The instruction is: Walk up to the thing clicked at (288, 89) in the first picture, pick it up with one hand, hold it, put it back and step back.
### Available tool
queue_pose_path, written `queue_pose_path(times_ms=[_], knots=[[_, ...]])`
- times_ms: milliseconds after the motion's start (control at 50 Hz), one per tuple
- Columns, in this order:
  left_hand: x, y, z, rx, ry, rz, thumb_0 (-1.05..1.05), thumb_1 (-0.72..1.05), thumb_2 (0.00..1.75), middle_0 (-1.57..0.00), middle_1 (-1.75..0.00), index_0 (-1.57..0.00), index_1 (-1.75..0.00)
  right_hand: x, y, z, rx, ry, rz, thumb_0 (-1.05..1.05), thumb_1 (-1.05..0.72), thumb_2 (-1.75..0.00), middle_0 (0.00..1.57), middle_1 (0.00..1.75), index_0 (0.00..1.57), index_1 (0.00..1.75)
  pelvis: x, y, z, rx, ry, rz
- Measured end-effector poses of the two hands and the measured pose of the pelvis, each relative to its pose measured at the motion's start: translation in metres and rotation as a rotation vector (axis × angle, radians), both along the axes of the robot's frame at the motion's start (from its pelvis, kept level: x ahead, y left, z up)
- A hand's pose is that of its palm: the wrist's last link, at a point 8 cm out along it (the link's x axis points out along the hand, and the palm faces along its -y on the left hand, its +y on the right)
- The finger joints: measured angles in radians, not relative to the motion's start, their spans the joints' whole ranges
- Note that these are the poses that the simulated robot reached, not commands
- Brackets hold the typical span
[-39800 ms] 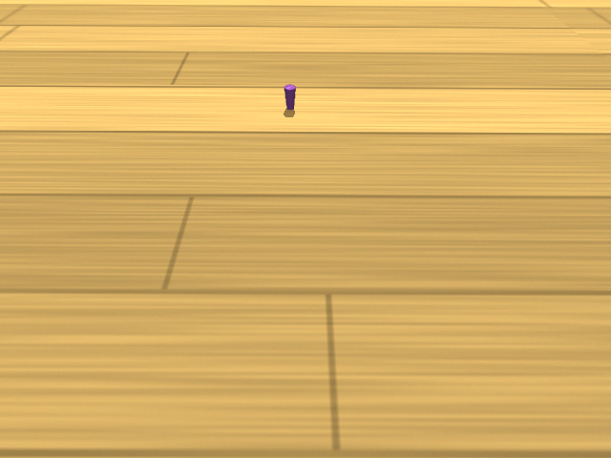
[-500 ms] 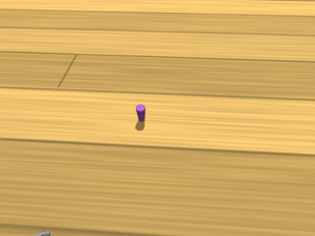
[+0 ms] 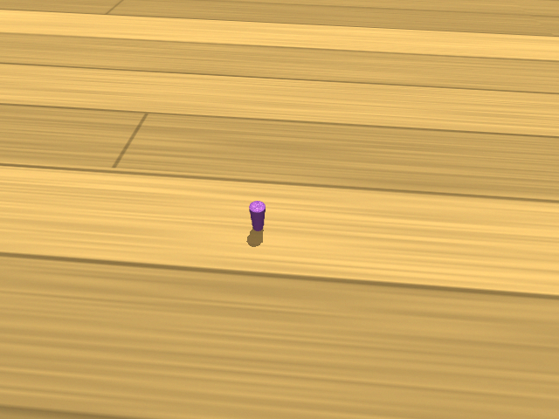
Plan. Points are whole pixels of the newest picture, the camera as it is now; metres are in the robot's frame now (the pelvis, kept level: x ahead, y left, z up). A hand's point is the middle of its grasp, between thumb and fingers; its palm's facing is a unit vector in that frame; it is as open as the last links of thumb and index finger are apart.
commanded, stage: step back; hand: left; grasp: from above
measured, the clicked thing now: (257, 217) +1.08 +0.13 -0.69
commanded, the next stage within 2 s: stand in 0.38 s
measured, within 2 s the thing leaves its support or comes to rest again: neither
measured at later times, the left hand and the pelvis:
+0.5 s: hand (127, 411) +0.18 +0.25 -0.14, palm faces -0.03 -0.94 -0.34, open 7.4 cm; pelvis +0.05 +0.00 +0.01, yaw -2 degrees
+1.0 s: hand out of the picture +0.11 +0.25 -0.13, palm faces -0.04 -0.94 -0.34, open 7.4 cm; pelvis +0.03 -0.01 +0.02, yaw -1 degrees
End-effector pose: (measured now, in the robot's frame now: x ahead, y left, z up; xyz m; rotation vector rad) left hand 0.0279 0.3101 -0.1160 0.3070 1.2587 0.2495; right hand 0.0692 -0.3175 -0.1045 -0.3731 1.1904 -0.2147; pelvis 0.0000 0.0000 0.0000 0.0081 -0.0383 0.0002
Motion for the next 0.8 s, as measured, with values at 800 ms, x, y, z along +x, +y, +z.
queue_pose_path(times_ms=[800], knots=[[0.117, -0.023, 0.017, -0.041, -0.072, -0.091, 0.00, 0.90, 0.90, -0.21, -0.29, -0.20, -0.30, 0.061, 0.017, 0.013, 0.049, -0.037, -0.044, 0.01, -0.91, -0.90, 0.21, 0.30, 0.20, 0.30, 0.042, -0.001, 0.021, -0.008, -0.003, -0.026]])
